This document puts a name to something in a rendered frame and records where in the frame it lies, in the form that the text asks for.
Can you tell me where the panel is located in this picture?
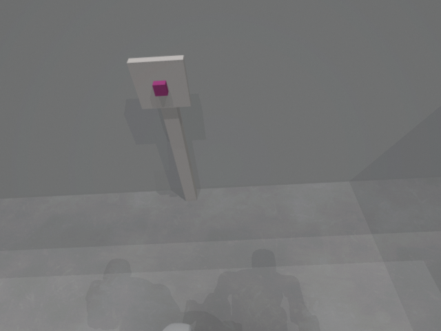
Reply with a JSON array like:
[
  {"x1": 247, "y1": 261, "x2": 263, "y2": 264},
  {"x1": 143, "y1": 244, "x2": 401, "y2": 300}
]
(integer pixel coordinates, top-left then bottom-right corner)
[{"x1": 127, "y1": 55, "x2": 197, "y2": 201}]

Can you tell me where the button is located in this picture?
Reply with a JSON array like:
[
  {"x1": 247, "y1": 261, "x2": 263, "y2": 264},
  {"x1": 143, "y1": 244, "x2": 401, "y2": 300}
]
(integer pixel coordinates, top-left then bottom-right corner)
[{"x1": 152, "y1": 81, "x2": 169, "y2": 97}]

